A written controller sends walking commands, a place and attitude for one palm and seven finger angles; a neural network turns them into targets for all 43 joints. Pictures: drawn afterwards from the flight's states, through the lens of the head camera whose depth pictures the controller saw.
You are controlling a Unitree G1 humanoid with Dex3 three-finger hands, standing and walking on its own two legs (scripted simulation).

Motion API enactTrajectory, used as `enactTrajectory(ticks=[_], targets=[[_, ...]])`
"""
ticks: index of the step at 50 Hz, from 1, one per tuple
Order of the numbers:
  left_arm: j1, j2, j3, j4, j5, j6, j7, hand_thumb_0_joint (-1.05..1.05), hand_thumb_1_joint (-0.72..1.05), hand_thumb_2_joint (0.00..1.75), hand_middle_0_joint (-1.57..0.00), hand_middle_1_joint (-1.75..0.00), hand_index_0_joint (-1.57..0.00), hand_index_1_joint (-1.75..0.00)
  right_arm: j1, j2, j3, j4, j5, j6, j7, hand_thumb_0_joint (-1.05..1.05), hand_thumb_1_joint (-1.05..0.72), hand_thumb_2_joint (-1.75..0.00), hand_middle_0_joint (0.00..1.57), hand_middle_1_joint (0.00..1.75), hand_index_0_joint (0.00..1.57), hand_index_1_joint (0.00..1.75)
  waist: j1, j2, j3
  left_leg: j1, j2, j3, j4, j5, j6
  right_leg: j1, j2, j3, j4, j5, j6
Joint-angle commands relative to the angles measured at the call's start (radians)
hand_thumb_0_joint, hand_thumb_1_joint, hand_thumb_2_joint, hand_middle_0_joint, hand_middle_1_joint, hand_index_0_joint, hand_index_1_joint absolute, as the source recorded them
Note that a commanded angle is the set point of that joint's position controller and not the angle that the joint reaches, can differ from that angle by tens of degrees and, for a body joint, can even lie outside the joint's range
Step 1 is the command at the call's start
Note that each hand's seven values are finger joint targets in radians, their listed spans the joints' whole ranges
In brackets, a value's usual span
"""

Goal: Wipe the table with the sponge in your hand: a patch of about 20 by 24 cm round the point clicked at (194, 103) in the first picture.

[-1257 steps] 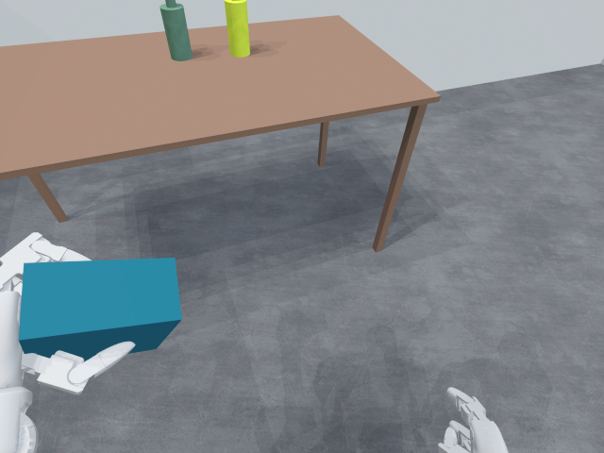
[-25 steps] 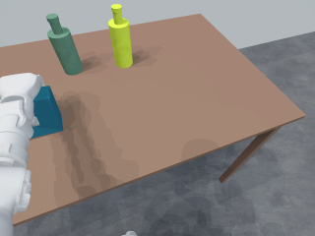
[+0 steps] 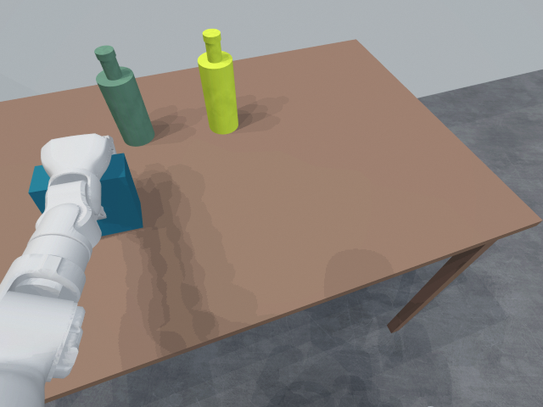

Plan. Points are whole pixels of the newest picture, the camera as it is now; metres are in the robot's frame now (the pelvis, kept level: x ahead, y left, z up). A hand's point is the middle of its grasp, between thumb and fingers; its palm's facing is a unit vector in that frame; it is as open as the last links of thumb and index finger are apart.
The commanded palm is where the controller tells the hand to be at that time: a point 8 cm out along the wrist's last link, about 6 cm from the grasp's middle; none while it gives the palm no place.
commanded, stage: slide across to the middle lane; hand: left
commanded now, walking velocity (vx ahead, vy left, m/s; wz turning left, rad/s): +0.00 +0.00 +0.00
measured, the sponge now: (96, 207) +0.42 +0.31 +0.02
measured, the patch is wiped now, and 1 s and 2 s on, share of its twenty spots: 0.30 0.60 0.80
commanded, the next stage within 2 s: wipe back along the middle lane in 0.14 s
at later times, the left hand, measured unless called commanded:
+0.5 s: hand (112, 189) +0.42 +0.27 +0.07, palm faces -0.07 +0.00 -1.00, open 10.3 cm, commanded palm +0.39 +0.24 +0.10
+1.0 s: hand (125, 209) +0.39 +0.24 +0.07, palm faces -0.02 +0.01 -1.00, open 10.3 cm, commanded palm +0.34 +0.21 +0.09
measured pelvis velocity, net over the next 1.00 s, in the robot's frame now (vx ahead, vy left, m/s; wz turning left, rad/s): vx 0.01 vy -0.01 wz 0.02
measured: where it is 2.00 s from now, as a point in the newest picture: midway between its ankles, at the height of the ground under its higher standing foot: outside the picture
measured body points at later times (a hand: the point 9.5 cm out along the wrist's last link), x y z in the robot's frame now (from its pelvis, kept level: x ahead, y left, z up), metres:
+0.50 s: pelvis +0.02 -0.01 +0.00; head +0.05 -0.02 +0.45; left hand +0.42 +0.27 +0.12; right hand +0.14 -0.27 -0.12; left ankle +0.02 +0.09 -0.73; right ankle -0.02 -0.14 -0.73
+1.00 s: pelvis +0.01 -0.01 +0.00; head +0.02 -0.03 +0.45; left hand +0.38 +0.24 +0.12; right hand +0.19 -0.24 -0.11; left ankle +0.02 +0.09 -0.73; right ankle -0.02 -0.14 -0.73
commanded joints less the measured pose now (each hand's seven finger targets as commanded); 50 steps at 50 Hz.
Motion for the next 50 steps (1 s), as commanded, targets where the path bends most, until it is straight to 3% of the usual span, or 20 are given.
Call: enactTrajectory(ticks=[1, 3, 6, 10, 11, 13, 15, 16, 17, 23, 25, 29, 31, 33, 35, 38, 41, 43, 46, 50], targets=[[-0.302, 0.063, 0.011, -0.189, -0.028, -0.018, 0.008, 0.00, 0.10, 1.30, -1.20, -1.60, -1.20, -1.60, 0.015, -0.161, -0.050, -0.094, -0.007, -0.014, 0.001, 0.00, -0.90, -0.90, 0.20, 0.30, 0.20, 0.30, -0.031, -0.013, -0.306, 0.350, 0.017, -0.026, -0.045, 0.306, -0.004, 0.019, 0.045, -0.018, -0.053, 0.265, -0.061], [-0.278, 0.078, 0.034, -0.201, -0.027, -0.003, 0.015, 0.00, 0.10, 1.30, -1.20, -1.60, -1.20, -1.60, -0.007, -0.162, -0.047, -0.100, -0.005, -0.006, 0.003, 0.00, -0.90, -0.90, 0.20, 0.30, 0.20, 0.30, -0.017, -0.024, -0.298, 0.337, 0.014, -0.023, -0.048, 0.339, -0.004, 0.043, 0.041, -0.016, -0.054, 0.308, -0.063], [-0.299, 0.051, 0.002, -0.200, -0.012, 0.030, 0.023, 0.00, 0.10, 1.30, -1.20, -1.60, -1.20, -1.60, -0.017, -0.161, -0.044, -0.098, -0.003, 0.004, 0.007, 0.00, -0.90, -0.90, 0.20, 0.30, 0.20, 0.30, -0.030, -0.030, -0.250, 0.327, 0.010, -0.020, -0.053, 0.329, -0.005, 0.035, 0.039, -0.023, -0.054, 0.309, -0.062], [-0.348, 0.017, -0.026, -0.227, -0.010, 0.050, 0.025, 0.00, 0.10, 1.30, -1.20, -1.60, -1.20, -1.60, -0.031, -0.156, -0.047, -0.092, -0.004, 0.008, 0.008, 0.00, -0.90, -0.90, 0.20, 0.30, 0.20, 0.30, -0.042, -0.006, -0.271, 0.358, 0.010, -0.020, -0.046, 0.345, -0.004, 0.034, 0.038, -0.020, -0.052, 0.322, -0.064], [-0.322, -0.015, -0.044, -0.226, -0.015, 0.055, 0.021, 0.00, 0.10, 1.30, -1.20, -1.60, -1.20, -1.60, -0.028, -0.154, -0.049, -0.094, -0.006, 0.009, 0.008, 0.00, -0.90, -0.90, 0.20, 0.30, 0.20, 0.30, -0.038, -0.025, -0.297, 0.363, 0.007, -0.018, -0.043, 0.354, -0.002, 0.049, 0.038, -0.020, -0.052, 0.334, -0.062], [-0.290, -0.001, -0.023, -0.225, -0.027, 0.056, 0.012, 0.00, 0.10, 1.30, -1.20, -1.60, -1.20, -1.60, -0.036, -0.156, -0.049, -0.095, -0.006, 0.014, 0.005, 0.00, -0.90, -0.90, 0.20, 0.30, 0.20, 0.30, -0.032, -0.035, -0.308, 0.366, 0.008, -0.017, -0.040, 0.384, -0.004, 0.072, 0.035, -0.018, -0.049, 0.373, -0.063], [-0.249, -0.054, -0.065, -0.223, -0.036, 0.063, -0.001, 0.00, 0.10, 1.30, -1.20, -1.60, -1.20, -1.60, -0.044, -0.153, -0.046, -0.102, -0.004, 0.020, 0.007, 0.00, -0.90, -0.90, 0.20, 0.30, 0.20, 0.30, -0.033, -0.041, -0.299, 0.360, 0.005, -0.011, -0.037, 0.376, -0.002, 0.073, 0.034, -0.019, -0.049, 0.380, -0.060], [-0.223, -0.032, -0.045, -0.215, -0.031, 0.068, -0.002, 0.00, 0.10, 1.30, -1.20, -1.60, -1.20, -1.60, -0.047, -0.155, -0.045, -0.100, -0.004, 0.024, 0.007, 0.00, -0.90, -0.90, 0.20, 0.30, 0.20, 0.30, -0.024, -0.046, -0.291, 0.353, 0.004, -0.013, -0.039, 0.371, -0.002, 0.077, 0.034, -0.018, -0.050, 0.379, -0.062], [-0.213, -0.055, -0.068, -0.225, -0.029, 0.071, -0.007, 0.00, 0.10, 1.30, -1.20, -1.60, -1.20, -1.60, -0.053, -0.154, -0.043, -0.106, -0.005, 0.027, 0.009, 0.00, -0.90, -0.90, 0.20, 0.30, 0.20, 0.30, -0.025, -0.048, -0.293, 0.351, 0.003, -0.009, -0.039, 0.373, -0.002, 0.082, 0.033, -0.019, -0.048, 0.386, -0.062], [-0.037, -0.036, -0.025, -0.275, -0.043, 0.092, -0.017, 0.00, 0.10, 1.30, -1.20, -1.60, -1.20, -1.60, -0.094, -0.160, -0.040, -0.138, 0.000, 0.042, 0.012, 0.00, -0.90, -0.90, 0.20, 0.30, 0.20, 0.30, 0.015, -0.096, -0.279, 0.312, -0.004, -0.002, -0.047, 0.388, 0.001, 0.154, 0.028, -0.015, -0.046, 0.449, -0.062], [-0.023, -0.052, -0.048, -0.295, -0.036, 0.105, -0.014, 0.00, 0.10, 1.30, -1.20, -1.60, -1.20, -1.60, -0.107, -0.158, -0.034, -0.146, 0.003, 0.044, 0.013, 0.00, -0.90, -0.90, 0.20, 0.30, 0.20, 0.30, 0.011, -0.098, -0.245, 0.301, -0.007, 0.001, -0.052, 0.360, 0.003, 0.142, 0.027, -0.016, -0.048, 0.430, -0.061], [0.010, -0.076, -0.071, -0.336, -0.022, 0.135, -0.007, 0.00, 0.10, 1.30, -1.20, -1.60, -1.20, -1.60, -0.133, -0.152, -0.032, -0.161, 0.009, 0.045, 0.018, 0.00, -0.90, -0.90, 0.20, 0.30, 0.20, 0.30, 0.024, -0.043, -0.208, 0.314, -0.006, -0.012, -0.068, 0.331, -0.003, 0.113, 0.031, -0.024, -0.052, 0.342, -0.068], [0.031, -0.117, -0.099, -0.357, -0.024, 0.152, -0.004, 0.00, 0.10, 1.30, -1.20, -1.60, -1.20, -1.60, -0.144, -0.148, -0.032, -0.167, 0.009, 0.044, 0.021, 0.00, -0.90, -0.90, 0.20, 0.30, 0.20, 0.30, 0.024, -0.043, -0.213, 0.327, -0.002, -0.019, -0.070, 0.331, -0.005, 0.099, 0.034, -0.029, -0.050, 0.315, -0.071], [0.044, -0.110, -0.086, -0.374, -0.027, 0.163, -0.001, 0.00, 0.10, 1.30, -1.20, -1.60, -1.20, -1.60, -0.155, -0.150, -0.032, -0.171, 0.009, 0.044, 0.023, 0.00, -0.90, -0.90, 0.20, 0.30, 0.20, 0.30, 0.030, -0.044, -0.222, 0.332, 0.001, -0.021, -0.074, 0.325, -0.008, 0.108, 0.034, -0.031, -0.047, 0.305, -0.073], [0.053, -0.156, -0.128, -0.364, -0.028, 0.182, -0.001, 0.00, 0.10, 1.30, -1.20, -1.60, -1.20, -1.60, -0.164, -0.145, -0.026, -0.176, 0.012, 0.043, 0.023, 0.00, -0.90, -0.90, 0.20, 0.30, 0.20, 0.30, 0.025, -0.059, -0.197, 0.321, -0.001, -0.023, -0.078, 0.293, -0.007, 0.089, 0.037, -0.034, -0.049, 0.272, -0.072], [0.063, -0.123, -0.095, -0.354, -0.024, 0.200, 0.002, 0.00, 0.10, 1.30, -1.20, -1.60, -1.20, -1.60, -0.173, -0.150, -0.027, -0.175, 0.014, 0.046, 0.020, 0.00, -0.90, -0.90, 0.20, 0.30, 0.20, 0.30, 0.031, -0.093, -0.187, 0.305, -0.002, -0.024, -0.083, 0.261, -0.008, 0.099, 0.036, -0.030, -0.050, 0.255, -0.073], [0.046, -0.171, -0.143, -0.366, -0.025, 0.216, -0.002, 0.00, 0.10, 1.30, -1.20, -1.60, -1.20, -1.60, -0.188, -0.142, -0.021, -0.181, 0.015, 0.046, 0.018, 0.00, -0.90, -0.90, 0.20, 0.30, 0.20, 0.30, 0.027, -0.070, -0.181, 0.311, -0.005, -0.020, -0.083, 0.241, -0.007, 0.085, 0.036, -0.035, -0.050, 0.230, -0.073], [0.066, -0.138, -0.109, -0.377, -0.026, 0.220, -0.003, 0.00, 0.10, 1.30, -1.20, -1.60, -1.20, -1.60, -0.196, -0.144, -0.021, -0.184, 0.015, 0.045, 0.018, 0.00, -0.90, -0.90, 0.20, 0.30, 0.20, 0.30, 0.037, -0.080, -0.197, 0.314, -0.004, -0.023, -0.084, 0.242, -0.008, 0.101, 0.036, -0.032, -0.047, 0.232, -0.074], [0.102, -0.195, -0.159, -0.405, -0.028, 0.224, -0.009, 0.00, 0.10, 1.30, -1.20, -1.60, -1.20, -1.60, -0.205, -0.136, -0.014, -0.199, 0.015, 0.043, 0.022, 0.00, -0.90, -0.90, 0.20, 0.30, 0.20, 0.30, 0.039, -0.068, -0.196, 0.316, -0.007, -0.022, -0.078, 0.252, -0.008, 0.101, 0.036, -0.033, -0.039, 0.243, -0.074], [0.157, -0.181, -0.138, -0.439, -0.037, 0.229, -0.008, 0.00, 0.10, 1.30, -1.20, -1.60, -1.20, -1.60, -0.218, -0.134, -0.011, -0.209, 0.016, 0.041, 0.026, 0.00, -0.90, -0.90, 0.20, 0.30, 0.20, 0.30, 0.049, -0.082, -0.191, 0.310, -0.008, -0.020, -0.075, 0.258, -0.006, 0.121, 0.036, -0.030, -0.035, 0.267, -0.074]])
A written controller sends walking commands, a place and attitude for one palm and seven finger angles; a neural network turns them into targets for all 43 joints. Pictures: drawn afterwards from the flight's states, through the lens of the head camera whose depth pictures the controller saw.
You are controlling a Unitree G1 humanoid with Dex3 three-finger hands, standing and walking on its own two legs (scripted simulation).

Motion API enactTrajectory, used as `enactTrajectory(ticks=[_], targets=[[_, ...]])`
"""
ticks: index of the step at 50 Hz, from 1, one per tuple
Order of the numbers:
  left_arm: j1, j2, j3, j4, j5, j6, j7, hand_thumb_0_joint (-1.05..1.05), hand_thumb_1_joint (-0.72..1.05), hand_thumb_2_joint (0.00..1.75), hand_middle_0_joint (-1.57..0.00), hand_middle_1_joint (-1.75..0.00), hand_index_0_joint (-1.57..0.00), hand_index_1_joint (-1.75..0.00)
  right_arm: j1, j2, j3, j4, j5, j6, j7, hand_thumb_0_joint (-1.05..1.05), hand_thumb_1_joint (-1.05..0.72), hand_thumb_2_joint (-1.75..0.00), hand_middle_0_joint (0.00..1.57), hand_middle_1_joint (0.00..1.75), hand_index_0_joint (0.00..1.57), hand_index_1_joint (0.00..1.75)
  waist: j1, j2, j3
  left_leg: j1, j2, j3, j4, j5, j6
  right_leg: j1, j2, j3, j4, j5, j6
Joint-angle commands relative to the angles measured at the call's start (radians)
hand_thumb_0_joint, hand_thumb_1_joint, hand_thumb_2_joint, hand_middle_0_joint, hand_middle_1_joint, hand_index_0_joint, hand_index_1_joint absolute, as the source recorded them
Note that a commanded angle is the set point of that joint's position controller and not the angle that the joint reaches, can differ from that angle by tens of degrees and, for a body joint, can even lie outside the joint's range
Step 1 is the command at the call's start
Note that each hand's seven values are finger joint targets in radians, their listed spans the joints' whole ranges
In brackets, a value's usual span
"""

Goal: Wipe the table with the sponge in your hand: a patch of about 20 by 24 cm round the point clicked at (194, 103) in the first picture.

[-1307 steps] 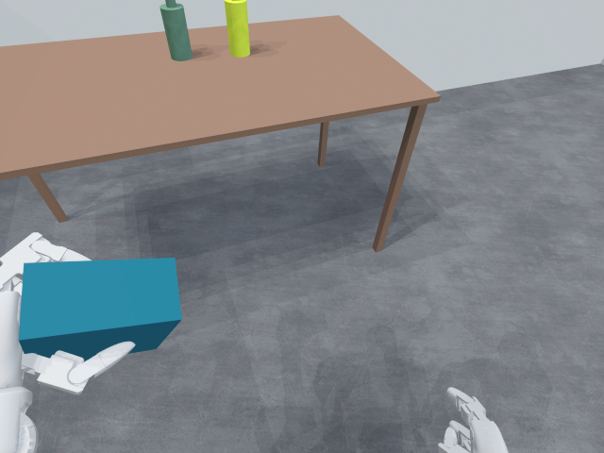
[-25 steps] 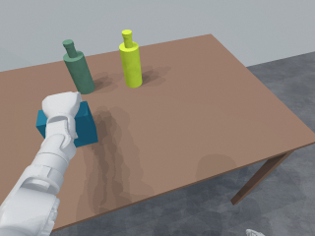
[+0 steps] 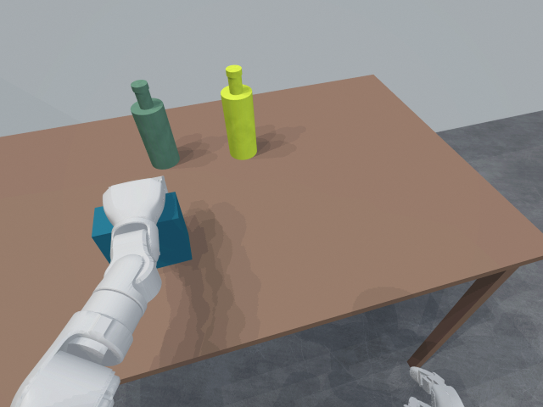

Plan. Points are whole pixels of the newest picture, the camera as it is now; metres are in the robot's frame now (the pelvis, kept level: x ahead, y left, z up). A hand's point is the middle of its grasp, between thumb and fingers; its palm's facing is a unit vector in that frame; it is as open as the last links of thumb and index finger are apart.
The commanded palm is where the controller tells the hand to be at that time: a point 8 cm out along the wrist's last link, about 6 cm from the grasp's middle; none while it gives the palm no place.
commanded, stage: wipe back along the middle lane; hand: left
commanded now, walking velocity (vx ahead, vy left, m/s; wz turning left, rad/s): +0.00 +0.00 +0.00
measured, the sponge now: (149, 242) +0.37 +0.25 +0.01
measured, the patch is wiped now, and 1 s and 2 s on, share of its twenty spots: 0.60 0.80 0.85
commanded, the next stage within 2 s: slide across to the third lane in 0.94 s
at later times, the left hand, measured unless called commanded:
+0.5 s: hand (150, 245) +0.33 +0.22 +0.06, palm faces +0.03 -0.03 -1.00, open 10.3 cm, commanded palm +0.28 +0.20 +0.09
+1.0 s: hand (155, 275) +0.28 +0.20 +0.06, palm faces +0.06 -0.06 -1.00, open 10.2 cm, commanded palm +0.24 +0.18 +0.09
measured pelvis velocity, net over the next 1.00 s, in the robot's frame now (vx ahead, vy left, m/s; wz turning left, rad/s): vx -0.01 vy -0.02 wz -0.03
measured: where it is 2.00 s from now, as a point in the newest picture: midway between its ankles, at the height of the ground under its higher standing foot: outside the picture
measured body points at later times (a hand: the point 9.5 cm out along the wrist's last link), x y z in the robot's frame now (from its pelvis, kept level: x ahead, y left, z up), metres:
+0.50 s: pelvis +0.01 -0.01 +0.00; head +0.00 -0.04 +0.45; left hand +0.33 +0.22 +0.12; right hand +0.21 -0.24 -0.10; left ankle +0.01 +0.10 -0.73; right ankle -0.03 -0.13 -0.73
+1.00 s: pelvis -0.01 -0.02 +0.00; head -0.03 -0.05 +0.45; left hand +0.27 +0.20 +0.12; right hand +0.22 -0.23 -0.08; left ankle +0.01 +0.10 -0.73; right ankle -0.03 -0.13 -0.73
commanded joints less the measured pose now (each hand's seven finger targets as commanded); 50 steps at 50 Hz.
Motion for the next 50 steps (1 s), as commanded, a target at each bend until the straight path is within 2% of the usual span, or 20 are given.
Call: enactTrajectory(ticks=[1, 7, 8, 11, 13, 15, 18, 20, 24, 28, 30, 33, 36, 38, 41, 43, 44, 47, 48, 50], targets=[[-0.068, 0.037, -0.006, -0.096, -0.025, -0.018, -0.045, 0.00, 0.10, 1.30, -1.20, -1.60, -1.20, -1.60, -0.113, -0.138, -0.037, -0.149, -0.003, -0.046, 0.001, 0.00, -0.90, -0.90, 0.20, 0.30, 0.20, 0.30, -0.007, -0.120, -0.170, 0.187, -0.001, -0.011, -0.047, 0.276, 0.008, 0.030, 0.045, -0.021, -0.049, 0.317, -0.060], [0.001, 0.042, -0.005, -0.187, -0.042, 0.012, -0.054, 0.00, 0.10, 1.30, -1.20, -1.60, -1.20, -1.60, -0.147, -0.136, -0.028, -0.165, 0.003, -0.047, 0.001, 0.00, -0.90, -0.90, 0.20, 0.30, 0.20, 0.30, -0.001, -0.126, -0.133, 0.175, -0.006, 0.000, -0.058, 0.262, 0.011, 0.058, 0.039, -0.010, -0.060, 0.341, -0.054], [0.019, 0.082, 0.034, -0.195, -0.041, 0.017, -0.052, 0.00, 0.10, 1.30, -1.20, -1.60, -1.20, -1.60, -0.151, -0.143, -0.030, -0.162, 0.003, -0.046, 0.000, 0.00, -0.90, -0.90, 0.20, 0.30, 0.20, 0.30, 0.005, -0.133, -0.131, 0.173, -0.003, -0.003, -0.061, 0.262, 0.008, 0.065, 0.041, -0.007, -0.060, 0.338, -0.057], [0.035, 0.010, -0.034, -0.238, -0.041, 0.030, -0.059, 0.00, 0.10, 1.30, -1.20, -1.60, -1.20, -1.60, -0.168, -0.132, -0.026, -0.171, 0.005, -0.049, 0.003, 0.00, -0.90, -0.90, 0.20, 0.30, 0.20, 0.30, -0.002, -0.119, -0.116, 0.187, -0.003, -0.001, -0.062, 0.265, 0.008, 0.051, 0.041, -0.012, -0.059, 0.330, -0.055], [0.092, 0.061, 0.018, -0.264, -0.050, 0.035, -0.059, 0.00, 0.10, 1.30, -1.20, -1.60, -1.20, -1.60, -0.173, -0.138, -0.027, -0.177, 0.003, -0.053, 0.005, 0.00, -0.90, -0.90, 0.20, 0.30, 0.20, 0.30, 0.014, -0.129, -0.135, 0.189, -0.003, -0.002, -0.062, 0.275, 0.009, 0.080, 0.042, -0.003, -0.059, 0.353, -0.057], [0.115, 0.023, -0.018, -0.306, -0.056, 0.042, -0.064, 0.00, 0.10, 1.30, -1.20, -1.60, -1.20, -1.60, -0.185, -0.130, -0.021, -0.188, 0.006, -0.056, 0.005, 0.00, -0.90, -0.90, 0.20, 0.30, 0.20, 0.30, 0.012, -0.119, -0.139, 0.194, -0.009, 0.005, -0.059, 0.287, 0.011, 0.091, 0.039, -0.005, -0.055, 0.378, -0.054], [0.191, 0.057, 0.023, -0.338, -0.061, 0.050, -0.066, 0.00, 0.10, 1.30, -1.20, -1.60, -1.20, -1.60, -0.199, -0.136, -0.023, -0.190, 0.005, -0.060, 0.009, 0.00, -0.90, -0.90, 0.20, 0.30, 0.20, 0.30, 0.025, -0.142, -0.133, 0.190, -0.007, 0.004, -0.059, 0.304, 0.007, 0.110, 0.040, 0.006, -0.053, 0.417, -0.054], [0.223, 0.003, -0.022, -0.384, -0.065, 0.051, -0.067, 0.00, 0.10, 1.30, -1.20, -1.60, -1.20, -1.60, -0.204, -0.125, -0.021, -0.200, 0.006, -0.064, 0.014, 0.00, -0.90, -0.90, 0.20, 0.30, 0.20, 0.30, 0.021, -0.135, -0.141, 0.203, -0.007, 0.008, -0.052, 0.328, 0.007, 0.110, 0.039, -0.001, -0.043, 0.437, -0.052], [0.328, 0.020, 0.004, -0.464, -0.079, 0.059, -0.062, 0.00, 0.10, 1.30, -1.20, -1.60, -1.20, -1.60, -0.225, -0.125, -0.021, -0.214, 0.004, -0.067, 0.023, 0.00, -0.90, -0.90, 0.20, 0.30, 0.20, 0.30, 0.034, -0.144, -0.139, 0.198, -0.008, 0.013, -0.052, 0.346, 0.006, 0.142, 0.037, 0.007, -0.039, 0.487, -0.050], [0.339, 0.027, 0.001, -0.511, -0.068, 0.082, -0.058, 0.00, 0.10, 1.30, -1.20, -1.60, -1.20, -1.60, -0.253, -0.126, -0.019, -0.209, 0.004, -0.065, 0.026, 0.00, -0.90, -0.90, 0.20, 0.30, 0.20, 0.30, 0.035, -0.139, -0.096, 0.203, -0.001, 0.006, -0.067, 0.323, 0.001, 0.112, 0.041, 0.011, -0.048, 0.434, -0.054], [0.344, -0.024, -0.054, -0.530, -0.059, 0.091, -0.060, 0.00, 0.10, 1.30, -1.20, -1.60, -1.20, -1.60, -0.261, -0.115, -0.017, -0.216, 0.006, -0.067, 0.030, 0.00, -0.90, -0.90, 0.20, 0.30, 0.20, 0.30, 0.030, -0.135, -0.082, 0.211, -0.001, 0.007, -0.064, 0.315, 0.003, 0.096, 0.041, 0.003, -0.045, 0.410, -0.053], [0.388, 0.018, -0.017, -0.541, -0.049, 0.098, -0.056, 0.00, 0.10, 1.30, -1.20, -1.60, -1.20, -1.60, -0.274, -0.120, -0.018, -0.214, 0.004, -0.067, 0.032, 0.00, -0.90, -0.90, 0.20, 0.30, 0.20, 0.30, 0.044, -0.136, -0.092, 0.213, -0.001, 0.002, -0.068, 0.306, 0.000, 0.106, 0.045, 0.016, -0.041, 0.395, -0.059], [0.363, -0.040, -0.087, -0.567, -0.048, 0.107, -0.064, 0.00, 0.10, 1.30, -1.20, -1.60, -1.20, -1.60, -0.287, -0.110, -0.013, -0.222, 0.006, -0.066, 0.032, 0.00, -0.90, -0.90, 0.20, 0.30, 0.20, 0.30, 0.035, -0.136, -0.085, 0.215, -0.003, 0.007, -0.069, 0.273, 0.005, 0.093, 0.042, 0.008, -0.046, 0.350, -0.055], [0.390, 0.022, -0.026, -0.561, -0.046, 0.110, -0.059, 0.00, 0.10, 1.30, -1.20, -1.60, -1.20, -1.60, -0.291, -0.116, -0.015, -0.215, 0.004, -0.067, 0.029, 0.00, -0.90, -0.90, 0.20, 0.30, 0.20, 0.30, 0.046, -0.143, -0.077, 0.206, -0.005, 0.003, -0.072, 0.259, 0.004, 0.102, 0.045, 0.025, -0.049, 0.347, -0.059], [0.383, -0.020, -0.066, -0.560, -0.048, 0.118, -0.065, 0.00, 0.10, 1.30, -1.20, -1.60, -1.20, -1.60, -0.297, -0.109, -0.008, -0.217, 0.007, -0.068, 0.026, 0.00, -0.90, -0.90, 0.20, 0.30, 0.20, 0.30, 0.041, -0.135, -0.062, 0.205, -0.008, 0.009, -0.073, 0.244, 0.006, 0.091, 0.043, 0.018, -0.050, 0.326, -0.055], [0.423, 0.002, -0.047, -0.577, -0.045, 0.115, -0.067, 0.00, 0.10, 1.30, -1.20, -1.60, -1.20, -1.60, -0.306, -0.111, -0.011, -0.220, 0.005, -0.071, 0.031, 0.00, -0.90, -0.90, 0.20, 0.30, 0.20, 0.30, 0.051, -0.124, -0.063, 0.206, -0.006, 0.003, -0.077, 0.239, 0.003, 0.094, 0.045, 0.025, -0.050, 0.308, -0.060], [0.408, -0.042, -0.094, -0.591, -0.044, 0.114, -0.071, 0.00, 0.10, 1.30, -1.20, -1.60, -1.20, -1.60, -0.307, -0.106, -0.008, -0.226, 0.006, -0.069, 0.033, 0.00, -0.90, -0.90, 0.20, 0.30, 0.20, 0.30, 0.043, -0.118, -0.070, 0.211, -0.006, 0.007, -0.075, 0.236, 0.007, 0.091, 0.044, 0.017, -0.046, 0.301, -0.058], [0.480, -0.011, -0.060, -0.598, -0.054, 0.104, -0.071, 0.00, 0.10, 1.30, -1.20, -1.60, -1.20, -1.60, -0.309, -0.105, -0.010, -0.229, 0.006, -0.075, 0.035, 0.00, -0.90, -0.90, 0.20, 0.30, 0.20, 0.30, 0.055, -0.151, -0.069, 0.201, -0.010, 0.009, -0.071, 0.230, 0.008, 0.107, 0.044, 0.031, -0.053, 0.313, -0.054], [0.482, 0.038, -0.008, -0.594, -0.055, 0.103, -0.066, 0.00, 0.10, 1.30, -1.20, -1.60, -1.20, -1.60, -0.310, -0.114, -0.011, -0.222, 0.003, -0.076, 0.032, 0.00, -0.90, -0.90, 0.20, 0.30, 0.20, 0.30, 0.060, -0.145, -0.064, 0.198, -0.010, 0.008, -0.073, 0.219, 0.007, 0.109, 0.046, 0.044, -0.057, 0.308, -0.057], [0.424, -0.001, -0.047, -0.589, -0.051, 0.108, -0.068, 0.00, 0.10, 1.30, -1.20, -1.60, -1.20, -1.60, -0.309, -0.106, -0.006, -0.220, 0.004, -0.076, 0.026, 0.00, -0.90, -0.90, 0.20, 0.30, 0.20, 0.30, 0.046, -0.168, -0.047, 0.189, -0.011, 0.013, -0.075, 0.201, 0.008, 0.090, 0.044, 0.037, -0.061, 0.283, -0.051]])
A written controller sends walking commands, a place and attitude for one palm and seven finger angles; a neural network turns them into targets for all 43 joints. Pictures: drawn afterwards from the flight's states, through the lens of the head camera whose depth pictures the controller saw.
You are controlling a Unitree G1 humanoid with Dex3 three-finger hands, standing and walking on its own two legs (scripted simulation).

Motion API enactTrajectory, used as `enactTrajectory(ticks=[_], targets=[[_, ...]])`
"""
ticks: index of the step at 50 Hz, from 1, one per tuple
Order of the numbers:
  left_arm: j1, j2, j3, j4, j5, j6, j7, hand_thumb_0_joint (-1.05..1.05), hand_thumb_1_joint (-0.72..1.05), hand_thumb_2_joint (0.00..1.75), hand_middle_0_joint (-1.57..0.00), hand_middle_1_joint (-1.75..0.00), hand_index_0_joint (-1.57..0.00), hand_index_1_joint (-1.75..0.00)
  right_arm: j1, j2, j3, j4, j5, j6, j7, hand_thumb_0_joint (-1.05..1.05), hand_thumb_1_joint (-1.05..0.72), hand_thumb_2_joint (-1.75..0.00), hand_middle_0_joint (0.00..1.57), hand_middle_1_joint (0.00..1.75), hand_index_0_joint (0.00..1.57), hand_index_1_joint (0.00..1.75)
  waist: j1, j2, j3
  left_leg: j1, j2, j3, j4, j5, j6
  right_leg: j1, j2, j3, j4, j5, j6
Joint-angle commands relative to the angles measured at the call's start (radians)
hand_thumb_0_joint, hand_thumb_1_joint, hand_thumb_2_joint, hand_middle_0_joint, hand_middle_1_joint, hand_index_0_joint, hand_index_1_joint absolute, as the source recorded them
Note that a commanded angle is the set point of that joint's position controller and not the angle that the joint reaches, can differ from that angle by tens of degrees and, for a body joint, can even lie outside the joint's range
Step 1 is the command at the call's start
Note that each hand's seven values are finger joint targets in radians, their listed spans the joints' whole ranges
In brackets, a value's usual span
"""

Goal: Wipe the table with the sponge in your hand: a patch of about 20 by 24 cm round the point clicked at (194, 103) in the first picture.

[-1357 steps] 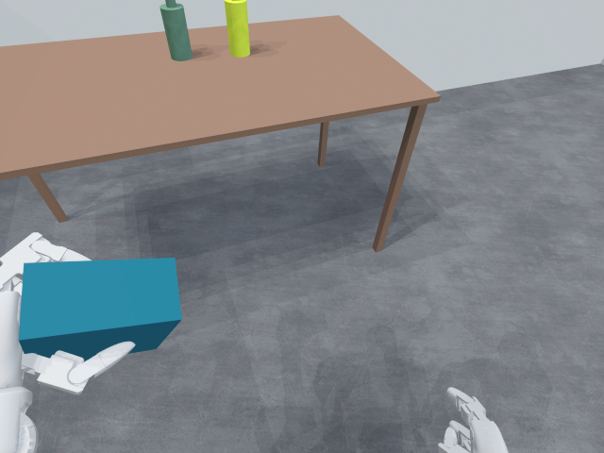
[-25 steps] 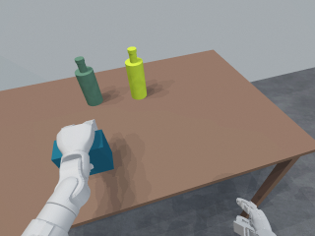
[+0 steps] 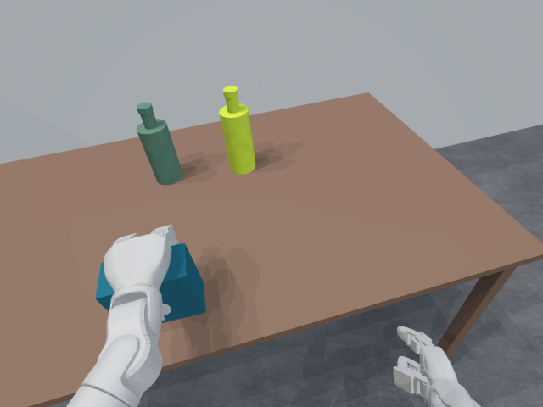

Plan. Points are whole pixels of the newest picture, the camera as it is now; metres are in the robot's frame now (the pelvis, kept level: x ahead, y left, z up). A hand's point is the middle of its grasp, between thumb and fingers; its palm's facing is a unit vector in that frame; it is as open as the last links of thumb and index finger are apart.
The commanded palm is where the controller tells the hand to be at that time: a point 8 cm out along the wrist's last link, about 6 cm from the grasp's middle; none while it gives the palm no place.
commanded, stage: slide across to the third lane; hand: left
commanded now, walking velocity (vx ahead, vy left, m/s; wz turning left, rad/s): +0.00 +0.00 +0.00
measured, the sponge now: (160, 294) +0.28 +0.23 +0.01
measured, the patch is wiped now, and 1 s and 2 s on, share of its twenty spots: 0.80 0.85 1.00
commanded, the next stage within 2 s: wipe forward along the third lane in 0.78 s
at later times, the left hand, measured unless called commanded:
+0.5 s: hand (166, 278) +0.28 +0.20 +0.06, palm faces +0.01 -0.04 -1.00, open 10.2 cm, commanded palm +0.26 +0.16 +0.11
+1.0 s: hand (209, 264) +0.31 +0.14 +0.06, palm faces +0.03 -0.04 -1.00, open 10.2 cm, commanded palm +0.28 +0.13 +0.10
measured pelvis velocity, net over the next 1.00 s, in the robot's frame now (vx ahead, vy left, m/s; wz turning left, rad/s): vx -0.02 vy -0.02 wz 0.02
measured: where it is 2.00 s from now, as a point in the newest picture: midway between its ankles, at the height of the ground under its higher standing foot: outside the picture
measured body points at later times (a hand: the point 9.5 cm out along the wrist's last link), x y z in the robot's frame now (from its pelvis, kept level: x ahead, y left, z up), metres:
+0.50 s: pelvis -0.01 +0.00 +0.00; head -0.03 -0.05 +0.45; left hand +0.28 +0.20 +0.12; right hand +0.23 -0.21 -0.09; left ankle +0.01 +0.12 -0.73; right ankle -0.02 -0.11 -0.73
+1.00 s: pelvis -0.02 -0.02 +0.00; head -0.05 -0.06 +0.45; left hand +0.31 +0.14 +0.12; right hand +0.21 -0.22 -0.09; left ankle +0.01 +0.12 -0.73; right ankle -0.02 -0.11 -0.73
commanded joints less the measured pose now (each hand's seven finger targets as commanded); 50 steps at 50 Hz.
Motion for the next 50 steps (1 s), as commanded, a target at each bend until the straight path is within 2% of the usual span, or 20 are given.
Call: enactTrajectory(ticks=[1, 3, 4, 8, 11, 13, 16, 18, 21, 28, 30, 33, 40, 42, 43, 46, 47, 48, 49, 50], targets=[[-0.053, 0.018, 0.002, -0.033, -0.059, 0.012, -0.048, 0.00, 0.10, 1.30, -1.20, -1.60, -1.20, -1.60, -0.214, -0.104, -0.030, -0.168, -0.001, -0.059, -0.007, 0.00, -0.90, -0.90, 0.20, 0.30, 0.20, 0.30, 0.005, -0.174, -0.052, 0.071, -0.024, -0.012, -0.055, 0.188, 0.026, -0.010, 0.031, 0.011, -0.092, 0.278, -0.034], [-0.061, 0.080, 0.061, -0.053, -0.054, 0.011, -0.039, 0.00, 0.10, 1.30, -1.20, -1.60, -1.20, -1.60, -0.218, -0.113, -0.035, -0.164, -0.005, -0.063, -0.010, 0.00, -0.90, -0.90, 0.20, 0.30, 0.20, 0.30, 0.017, -0.164, -0.069, 0.077, -0.026, -0.017, -0.055, 0.185, 0.026, 0.000, 0.034, 0.028, -0.096, 0.278, -0.039], [-0.080, 0.024, 0.009, -0.076, -0.056, 0.016, -0.041, 0.00, 0.10, 1.30, -1.20, -1.60, -1.20, -1.60, -0.223, -0.103, -0.033, -0.174, -0.004, -0.063, -0.010, 0.00, -0.90, -0.90, 0.20, 0.30, 0.20, 0.30, 0.011, -0.156, -0.094, 0.085, -0.029, -0.010, -0.053, 0.198, 0.030, 0.015, 0.029, 0.013, -0.088, 0.291, -0.036], [-0.165, 0.048, 0.016, -0.074, -0.049, 0.019, -0.044, 0.00, 0.10, 1.30, -1.20, -1.60, -1.20, -1.60, -0.226, -0.108, -0.038, -0.161, -0.008, -0.066, -0.016, 0.00, -0.90, -0.90, 0.20, 0.30, 0.20, 0.30, 0.005, -0.144, -0.086, 0.099, -0.027, -0.018, -0.060, 0.178, 0.032, -0.005, 0.031, 0.027, -0.105, 0.253, -0.040], [-0.224, -0.022, -0.063, -0.097, -0.049, 0.003, -0.053, 0.00, 0.10, 1.30, -1.20, -1.60, -1.20, -1.60, -0.232, -0.096, -0.037, -0.163, -0.006, -0.072, -0.011, 0.00, -0.90, -0.90, 0.20, 0.30, 0.20, 0.30, -0.007, -0.125, -0.102, 0.120, -0.024, -0.023, -0.062, 0.189, 0.034, -0.012, 0.029, 0.003, -0.094, 0.246, -0.042], [-0.208, 0.005, -0.039, -0.101, -0.054, -0.010, -0.054, 0.00, 0.10, 1.30, -1.20, -1.60, -1.20, -1.60, -0.229, -0.098, -0.043, -0.163, -0.009, -0.079, -0.010, 0.00, -0.90, -0.90, 0.20, 0.30, 0.20, 0.30, 0.001, -0.135, -0.124, 0.129, -0.023, -0.028, -0.061, 0.197, 0.036, 0.001, 0.032, 0.011, -0.097, 0.255, -0.043], [-0.251, -0.060, -0.097, -0.058, -0.057, -0.024, -0.058, 0.00, 0.10, 1.30, -1.20, -1.60, -1.20, -1.60, -0.227, -0.092, -0.040, -0.152, -0.005, -0.081, -0.009, 0.00, -0.90, -0.90, 0.20, 0.30, 0.20, 0.30, -0.013, -0.161, -0.088, 0.118, -0.019, -0.029, -0.067, 0.168, 0.034, -0.029, 0.031, -0.002, -0.102, 0.222, -0.040], [-0.301, -0.043, -0.086, -0.054, -0.056, -0.035, -0.052, 0.00, 0.10, 1.30, -1.20, -1.60, -1.20, -1.60, -0.226, -0.095, -0.043, -0.146, -0.005, -0.086, -0.011, 0.00, -0.90, -0.90, 0.20, 0.30, 0.20, 0.30, -0.017, -0.167, -0.091, 0.125, -0.016, -0.031, -0.073, 0.151, 0.034, -0.036, 0.034, 0.006, -0.107, 0.199, -0.042], [-0.335, -0.101, -0.133, -0.022, -0.062, -0.046, -0.044, 0.00, 0.10, 1.30, -1.20, -1.60, -1.20, -1.60, -0.222, -0.090, -0.044, -0.137, -0.003, -0.093, -0.010, 0.00, -0.90, -0.90, 0.20, 0.30, 0.20, 0.30, -0.020, -0.169, -0.102, 0.131, -0.018, -0.026, -0.067, 0.153, 0.035, -0.040, 0.031, -0.009, -0.103, 0.207, -0.040], [-0.451, -0.127, -0.160, 0.038, -0.062, -0.050, -0.029, 0.00, 0.10, 1.30, -1.20, -1.60, -1.20, -1.60, -0.224, -0.088, -0.043, -0.118, -0.001, -0.096, -0.006, 0.00, -0.90, -0.90, 0.20, 0.30, 0.20, 0.30, -0.026, -0.179, -0.110, 0.127, -0.018, -0.030, -0.070, 0.127, 0.029, -0.053, 0.030, -0.014, -0.099, 0.179, -0.042], [-0.522, -0.185, -0.216, 0.072, -0.061, -0.052, -0.028, 0.00, 0.10, 1.30, -1.20, -1.60, -1.20, -1.60, -0.227, -0.078, -0.040, -0.111, 0.006, -0.097, -0.002, 0.00, -0.90, -0.90, 0.20, 0.30, 0.20, 0.30, -0.039, -0.167, -0.096, 0.129, -0.017, -0.030, -0.067, 0.112, 0.030, -0.082, 0.028, -0.029, -0.093, 0.158, -0.041], [-0.523, -0.167, -0.193, 0.093, -0.062, -0.049, -0.016, 0.00, 0.10, 1.30, -1.20, -1.60, -1.20, -1.60, -0.226, -0.083, -0.045, -0.107, 0.002, -0.097, 0.006, 0.00, -0.90, -0.90, 0.20, 0.30, 0.20, 0.30, -0.025, -0.168, -0.133, 0.128, -0.018, -0.033, -0.063, 0.124, 0.026, -0.063, 0.029, -0.028, -0.083, 0.173, -0.045], [-0.577, -0.209, -0.196, 0.189, -0.051, -0.007, 0.026, 0.00, 0.10, 1.30, -1.20, -1.60, -1.20, -1.60, -0.231, -0.073, -0.047, -0.098, -0.001, -0.079, 0.028, 0.00, -0.90, -0.90, 0.20, 0.30, 0.20, 0.30, -0.013, -0.197, -0.167, 0.111, -0.020, -0.017, -0.046, 0.153, 0.024, -0.049, 0.026, -0.041, -0.067, 0.206, -0.047], [-0.555, -0.198, -0.179, 0.205, -0.044, 0.012, 0.035, 0.00, 0.10, 1.30, -1.20, -1.60, -1.20, -1.60, -0.240, -0.075, -0.048, -0.097, -0.003, -0.065, 0.032, 0.00, -0.90, -0.90, 0.20, 0.30, 0.20, 0.30, -0.004, -0.182, -0.165, 0.101, -0.021, -0.005, -0.049, 0.161, 0.019, -0.036, 0.025, -0.032, -0.068, 0.227, -0.048], [-0.523, -0.133, -0.109, 0.204, -0.052, 0.022, 0.044, 0.00, 0.10, 1.30, -1.20, -1.60, -1.20, -1.60, -0.241, -0.082, -0.050, -0.099, -0.008, -0.059, 0.031, 0.00, -0.90, -0.90, 0.20, 0.30, 0.20, 0.30, 0.012, -0.199, -0.176, 0.091, -0.021, -0.008, -0.053, 0.159, 0.019, -0.013, 0.026, -0.023, -0.075, 0.230, -0.050], [-0.578, -0.175, -0.149, 0.262, -0.050, 0.051, 0.047, 0.00, 0.10, 1.30, -1.20, -1.60, -1.20, -1.60, -0.252, -0.076, -0.043, -0.092, 0.000, -0.049, 0.024, 0.00, -0.90, -0.90, 0.20, 0.30, 0.20, 0.30, -0.009, -0.202, -0.120, 0.077, -0.020, 0.009, -0.057, 0.137, 0.020, -0.041, 0.020, -0.021, -0.092, 0.212, -0.042], [-0.614, -0.165, -0.146, 0.267, -0.050, 0.056, 0.048, 0.00, 0.10, 1.30, -1.20, -1.60, -1.20, -1.60, -0.249, -0.078, -0.042, -0.088, 0.002, -0.047, 0.018, 0.00, -0.90, -0.90, 0.20, 0.30, 0.20, 0.30, -0.015, -0.204, -0.120, 0.077, -0.021, 0.012, -0.059, 0.125, 0.022, -0.045, 0.020, -0.017, -0.098, 0.200, -0.040], [-0.609, -0.101, -0.081, 0.288, -0.045, 0.063, 0.054, 0.00, 0.10, 1.30, -1.20, -1.60, -1.20, -1.60, -0.245, -0.086, -0.045, -0.080, 0.000, -0.045, 0.012, 0.00, -0.90, -0.90, 0.20, 0.30, 0.20, 0.30, -0.008, -0.212, -0.115, 0.073, -0.020, 0.009, -0.064, 0.117, 0.021, -0.041, 0.022, -0.004, -0.108, 0.187, -0.042], [-0.627, -0.143, -0.122, 0.287, -0.050, 0.067, 0.051, 0.00, 0.10, 1.30, -1.20, -1.60, -1.20, -1.60, -0.248, -0.080, -0.039, -0.092, 0.002, -0.046, 0.008, 0.00, -0.90, -0.90, 0.20, 0.30, 0.20, 0.30, -0.012, -0.204, -0.131, 0.071, -0.025, 0.017, -0.061, 0.117, 0.025, -0.032, 0.017, -0.008, -0.104, 0.194, -0.038], [-0.636, -0.132, -0.117, 0.318, -0.047, 0.070, 0.049, 0.00, 0.10, 1.30, -1.20, -1.60, -1.20, -1.60, -0.245, -0.080, -0.040, -0.084, 0.004, -0.045, 0.003, 0.00, -0.90, -0.90, 0.20, 0.30, 0.20, 0.30, -0.018, -0.203, -0.107, 0.070, -0.024, 0.018, -0.060, 0.104, 0.024, -0.053, 0.017, -0.005, -0.114, 0.168, -0.037]])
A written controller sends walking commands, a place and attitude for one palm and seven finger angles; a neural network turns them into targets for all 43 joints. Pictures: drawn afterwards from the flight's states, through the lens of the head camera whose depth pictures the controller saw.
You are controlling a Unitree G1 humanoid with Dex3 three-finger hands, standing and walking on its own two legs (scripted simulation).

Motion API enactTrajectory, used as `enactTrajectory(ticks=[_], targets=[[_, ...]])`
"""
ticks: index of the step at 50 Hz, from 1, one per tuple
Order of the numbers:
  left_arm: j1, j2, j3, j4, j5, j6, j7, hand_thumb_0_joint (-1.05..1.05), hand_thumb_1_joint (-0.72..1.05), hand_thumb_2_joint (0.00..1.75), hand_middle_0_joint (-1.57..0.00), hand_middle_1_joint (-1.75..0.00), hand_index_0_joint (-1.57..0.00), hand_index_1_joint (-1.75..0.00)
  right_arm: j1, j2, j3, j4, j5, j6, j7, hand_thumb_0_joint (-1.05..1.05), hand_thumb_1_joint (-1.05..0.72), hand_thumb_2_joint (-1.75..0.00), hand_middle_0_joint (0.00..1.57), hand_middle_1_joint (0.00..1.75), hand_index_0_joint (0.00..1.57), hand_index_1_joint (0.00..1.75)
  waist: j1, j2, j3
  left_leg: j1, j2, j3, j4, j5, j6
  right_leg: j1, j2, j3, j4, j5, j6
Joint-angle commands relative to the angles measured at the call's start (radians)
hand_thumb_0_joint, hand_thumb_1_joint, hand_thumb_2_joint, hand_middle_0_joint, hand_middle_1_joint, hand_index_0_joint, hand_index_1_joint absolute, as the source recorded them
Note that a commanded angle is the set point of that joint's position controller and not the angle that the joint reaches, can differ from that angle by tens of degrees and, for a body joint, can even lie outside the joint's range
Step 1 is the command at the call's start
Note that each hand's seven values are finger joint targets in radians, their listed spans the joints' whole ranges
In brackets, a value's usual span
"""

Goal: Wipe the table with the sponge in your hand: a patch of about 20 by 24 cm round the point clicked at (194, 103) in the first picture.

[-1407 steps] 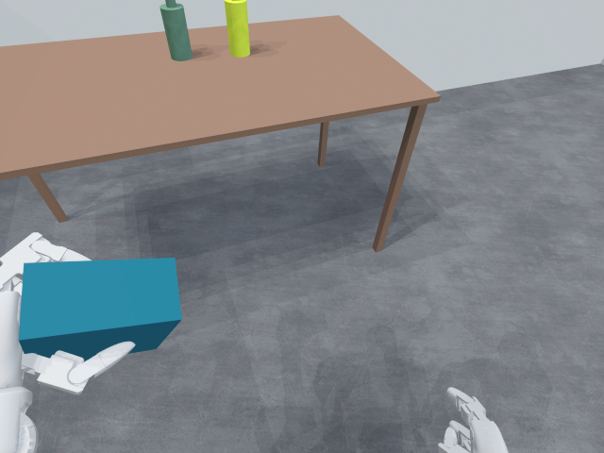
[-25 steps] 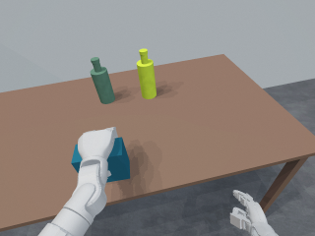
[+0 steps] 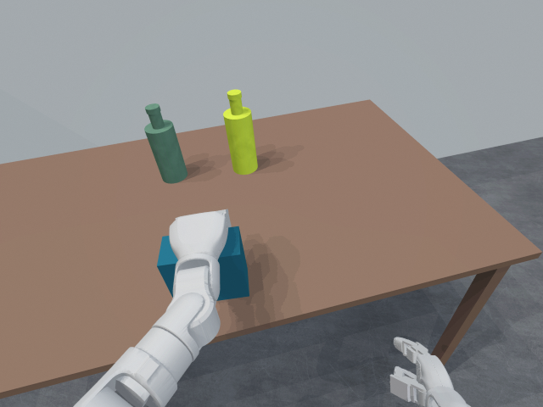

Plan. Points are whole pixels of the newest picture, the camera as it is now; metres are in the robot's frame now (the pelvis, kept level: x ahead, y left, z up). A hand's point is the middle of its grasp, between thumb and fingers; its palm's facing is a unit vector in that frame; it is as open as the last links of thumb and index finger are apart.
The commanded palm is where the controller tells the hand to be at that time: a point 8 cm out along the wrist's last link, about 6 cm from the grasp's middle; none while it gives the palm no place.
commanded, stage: wipe forward along the third lane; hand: left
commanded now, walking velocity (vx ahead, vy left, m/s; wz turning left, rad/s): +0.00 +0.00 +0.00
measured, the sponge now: (209, 274) +0.33 +0.16 +0.01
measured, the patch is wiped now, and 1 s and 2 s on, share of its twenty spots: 0.85 1.00 1.00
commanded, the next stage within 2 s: wipe back along the third lane in 1.50 s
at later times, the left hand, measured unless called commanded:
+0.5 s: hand (211, 236) +0.38 +0.16 +0.07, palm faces -0.04 -0.01 -1.00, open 10.2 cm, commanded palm +0.36 +0.17 +0.09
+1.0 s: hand (210, 215) +0.43 +0.18 +0.06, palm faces -0.07 -0.01 -1.00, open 10.2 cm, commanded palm +0.41 +0.19 +0.09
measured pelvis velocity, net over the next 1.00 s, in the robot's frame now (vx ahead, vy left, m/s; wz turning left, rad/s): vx -0.01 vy -0.01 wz -0.03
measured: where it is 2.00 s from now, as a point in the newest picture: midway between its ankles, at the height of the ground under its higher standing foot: outside the picture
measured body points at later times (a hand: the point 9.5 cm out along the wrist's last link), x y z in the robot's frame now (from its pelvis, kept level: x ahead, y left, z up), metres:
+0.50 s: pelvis -0.02 -0.02 +0.00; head -0.03 -0.05 +0.44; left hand +0.37 +0.16 +0.12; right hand +0.15 -0.26 -0.12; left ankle +0.03 +0.13 -0.73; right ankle +0.00 -0.09 -0.73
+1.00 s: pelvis -0.01 -0.01 -0.01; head +0.00 -0.03 +0.44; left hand +0.43 +0.17 +0.12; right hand +0.08 -0.27 -0.14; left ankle +0.03 +0.13 -0.73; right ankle +0.00 -0.09 -0.73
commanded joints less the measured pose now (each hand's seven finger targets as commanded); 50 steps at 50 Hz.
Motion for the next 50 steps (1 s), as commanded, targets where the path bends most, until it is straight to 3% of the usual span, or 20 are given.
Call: enactTrajectory(ticks=[1, 3, 4, 6, 8, 9, 11, 15, 21, 23, 24, 27, 28, 30, 34, 38, 39, 43, 45, 50], targets=[[-0.332, 0.021, 0.052, -0.047, -0.018, 0.008, 0.003, 0.00, 0.10, 1.30, -1.20, -1.60, -1.20, -1.60, -0.217, -0.104, -0.025, -0.165, 0.005, -0.050, -0.016, 0.00, -0.90, -0.90, 0.20, 0.30, 0.20, 0.30, -0.033, -0.179, -0.098, 0.084, -0.032, 0.042, -0.055, 0.064, 0.047, -0.031, 0.009, 0.020, -0.144, 0.157, -0.014], [-0.310, 0.082, 0.110, -0.019, -0.005, 0.006, 0.002, 0.00, 0.10, 1.30, -1.20, -1.60, -1.20, -1.60, -0.208, -0.109, -0.028, -0.161, 0.001, -0.047, -0.023, 0.00, -0.90, -0.90, 0.20, 0.30, 0.20, 0.30, -0.018, -0.165, -0.116, 0.080, -0.035, 0.037, -0.055, 0.069, 0.047, -0.019, 0.012, 0.037, -0.150, 0.161, -0.019], [-0.326, 0.034, 0.059, -0.006, -0.002, 0.006, -0.003, 0.00, 0.10, 1.30, -1.20, -1.60, -1.20, -1.60, -0.206, -0.105, -0.024, -0.166, 0.003, -0.046, -0.026, 0.00, -0.90, -0.90, 0.20, 0.30, 0.20, 0.30, -0.030, -0.157, -0.118, 0.080, -0.037, 0.045, -0.052, 0.062, 0.048, -0.025, 0.007, 0.030, -0.143, 0.153, -0.016], [-0.373, 0.026, 0.051, 0.048, -0.001, -0.004, -0.009, 0.00, 0.10, 1.30, -1.20, -1.60, -1.20, -1.60, -0.184, -0.108, -0.026, -0.159, 0.005, -0.046, -0.035, 0.00, -0.90, -0.90, 0.20, 0.30, 0.20, 0.30, -0.046, -0.168, -0.091, 0.065, -0.038, 0.047, -0.051, 0.030, 0.050, -0.057, 0.008, 0.031, -0.157, 0.111, -0.012], [-0.391, 0.112, 0.132, 0.090, 0.006, -0.016, -0.007, 0.00, 0.10, 1.30, -1.20, -1.60, -1.20, -1.60, -0.171, -0.117, -0.027, -0.149, 0.001, -0.043, -0.050, 0.00, -0.90, -0.90, 0.20, 0.30, 0.20, 0.30, -0.039, -0.188, -0.093, 0.049, -0.038, 0.041, -0.056, 0.012, 0.048, -0.056, 0.009, 0.054, -0.170, 0.080, -0.014], [-0.407, 0.077, 0.101, 0.101, 0.004, -0.023, -0.006, 0.00, 0.10, 1.30, -1.20, -1.60, -1.20, -1.60, -0.168, -0.113, -0.025, -0.153, 0.002, -0.044, -0.055, 0.00, -0.90, -0.90, 0.20, 0.30, 0.20, 0.30, -0.049, -0.191, -0.095, 0.047, -0.041, 0.049, -0.051, 0.006, 0.050, -0.058, 0.003, 0.049, -0.167, 0.074, -0.009], [-0.436, 0.076, 0.107, 0.145, 0.001, -0.040, -0.002, 0.00, 0.10, 1.30, -1.20, -1.60, -1.20, -1.60, -0.145, -0.115, -0.026, -0.145, 0.000, -0.050, -0.063, 0.00, -0.90, -0.90, 0.20, 0.30, 0.20, 0.30, -0.058, -0.197, -0.087, 0.034, -0.041, 0.049, -0.048, -0.011, 0.049, -0.078, 0.003, 0.047, -0.170, 0.052, -0.005], [-0.467, 0.141, 0.168, 0.233, 0.011, -0.067, 0.009, 0.00, 0.10, 1.30, -1.20, -1.60, -1.20, -1.60, -0.107, -0.121, -0.028, -0.135, -0.006, -0.050, -0.081, 0.00, -0.90, -0.90, 0.20, 0.30, 0.20, 0.30, -0.062, -0.217, -0.090, 0.001, -0.042, 0.050, -0.037, -0.026, 0.049, -0.089, 0.000, 0.063, -0.172, 0.027, 0.000], [-0.542, 0.160, 0.177, 0.325, 0.027, -0.093, 0.022, 0.00, 0.10, 1.30, -1.20, -1.60, -1.20, -1.60, -0.061, -0.123, -0.030, -0.130, -0.010, -0.050, -0.089, 0.00, -0.90, -0.90, 0.20, 0.30, 0.20, 0.30, -0.078, -0.179, -0.097, -0.040, -0.041, 0.052, -0.023, -0.046, 0.046, -0.119, -0.002, 0.067, -0.164, -0.005, 0.004], [-0.563, 0.243, 0.247, 0.360, 0.030, -0.101, 0.028, 0.00, 0.10, 1.30, -1.20, -1.60, -1.20, -1.60, -0.044, -0.129, -0.032, -0.122, -0.013, -0.050, -0.094, 0.00, -0.90, -0.90, 0.20, 0.30, 0.20, 0.30, -0.073, -0.209, -0.109, -0.061, -0.037, 0.044, -0.022, -0.046, 0.047, -0.111, -0.001, 0.079, -0.171, -0.014, 0.005], [-0.582, 0.225, 0.222, 0.376, 0.032, -0.105, 0.031, 0.00, 0.10, 1.30, -1.20, -1.60, -1.20, -1.60, -0.039, -0.128, -0.031, -0.121, -0.013, -0.049, -0.097, 0.00, -0.90, -0.90, 0.20, 0.30, 0.20, 0.30, -0.086, -0.193, -0.105, -0.065, -0.036, 0.049, -0.019, -0.053, 0.047, -0.120, -0.005, 0.076, -0.165, -0.030, 0.009], [-0.615, 0.213, 0.217, 0.408, 0.028, -0.116, 0.037, 0.00, 0.10, 1.30, -1.20, -1.60, -1.20, -1.60, -0.007, -0.128, -0.036, -0.115, -0.014, -0.055, -0.094, 0.00, -0.90, -0.90, 0.20, 0.30, 0.20, 0.30, -0.094, -0.180, -0.123, -0.070, -0.032, 0.053, -0.011, -0.051, 0.049, -0.131, -0.003, 0.069, -0.159, -0.012, 0.011], [-0.621, 0.249, 0.249, 0.419, 0.025, -0.120, 0.038, 0.00, 0.10, 1.30, -1.20, -1.60, -1.20, -1.60, -0.002, -0.129, -0.036, -0.117, -0.014, -0.056, -0.093, 0.00, -0.90, -0.90, 0.20, 0.30, 0.20, 0.30, -0.091, -0.210, -0.138, -0.083, -0.030, 0.044, -0.014, -0.049, 0.049, -0.116, -0.001, 0.071, -0.160, -0.013, 0.013], [-0.624, 0.262, 0.253, 0.452, 0.026, -0.126, 0.043, 0.00, 0.10, 1.30, -1.20, -1.60, -1.20, -1.60, 0.019, -0.134, -0.039, -0.108, -0.015, -0.057, -0.093, 0.00, -0.90, -0.90, 0.20, 0.30, 0.20, 0.30, -0.095, -0.198, -0.142, -0.093, -0.030, 0.050, -0.005, -0.048, 0.050, -0.118, -0.004, 0.072, -0.156, -0.004, 0.015], [-0.689, 0.252, 0.237, 0.471, 0.028, -0.138, 0.049, 0.00, 0.10, 1.30, -1.20, -1.60, -1.20, -1.60, 0.043, -0.135, -0.042, -0.104, -0.015, -0.061, -0.090, 0.00, -0.90, -0.90, 0.20, 0.30, 0.20, 0.30, -0.117, -0.183, -0.153, -0.102, -0.024, 0.051, -0.003, -0.048, 0.054, -0.133, -0.001, 0.068, -0.150, 0.009, 0.020], [-0.707, 0.316, 0.287, 0.508, 0.031, -0.145, 0.054, 0.00, 0.10, 1.30, -1.20, -1.60, -1.20, -1.60, 0.071, -0.141, -0.046, -0.098, -0.016, -0.063, -0.086, 0.00, -0.90, -0.90, 0.20, 0.30, 0.20, 0.30, -0.113, -0.197, -0.187, -0.126, -0.022, 0.048, 0.003, -0.034, 0.055, -0.109, -0.001, 0.075, -0.146, 0.041, 0.021], [-0.721, 0.305, 0.270, 0.524, 0.033, -0.146, 0.056, 0.00, 0.10, 1.30, -1.20, -1.60, -1.20, -1.60, 0.079, -0.145, -0.045, -0.093, -0.018, -0.064, -0.087, 0.00, -0.90, -0.90, 0.20, 0.30, 0.20, 0.30, -0.128, -0.204, -0.170, -0.131, -0.021, 0.050, 0.007, -0.038, 0.057, -0.122, -0.001, 0.070, -0.142, 0.050, 0.023], [-0.693, 0.310, 0.290, 0.534, 0.034, -0.150, 0.058, 0.00, 0.10, 1.30, -1.20, -1.60, -1.20, -1.60, 0.096, -0.144, -0.049, -0.096, -0.018, -0.062, -0.078, 0.00, -0.90, -0.90, 0.20, 0.30, 0.20, 0.30, -0.115, -0.202, -0.217, -0.132, -0.020, 0.048, 0.008, 0.004, 0.057, -0.089, 0.004, 0.062, -0.124, 0.145, 0.020], [-0.722, 0.299, 0.268, 0.550, 0.039, -0.147, 0.059, 0.00, 0.10, 1.30, -1.20, -1.60, -1.20, -1.60, 0.106, -0.147, -0.048, -0.089, -0.019, -0.061, -0.077, 0.00, -0.90, -0.90, 0.20, 0.30, 0.20, 0.30, -0.130, -0.169, -0.188, -0.135, -0.019, 0.054, 0.011, -0.008, 0.058, -0.118, 0.002, 0.061, -0.126, 0.135, 0.022], [-0.757, 0.372, 0.308, 0.580, 0.040, -0.142, 0.062, 0.00, 0.10, 1.30, -1.20, -1.60, -1.20, -1.60, 0.119, -0.157, -0.046, -0.083, -0.021, -0.059, -0.080, 0.00, -0.90, -0.90, 0.20, 0.30, 0.20, 0.30, -0.138, -0.191, -0.189, -0.155, -0.019, 0.055, 0.014, -0.012, 0.060, -0.114, 0.002, 0.063, -0.130, 0.131, 0.028]])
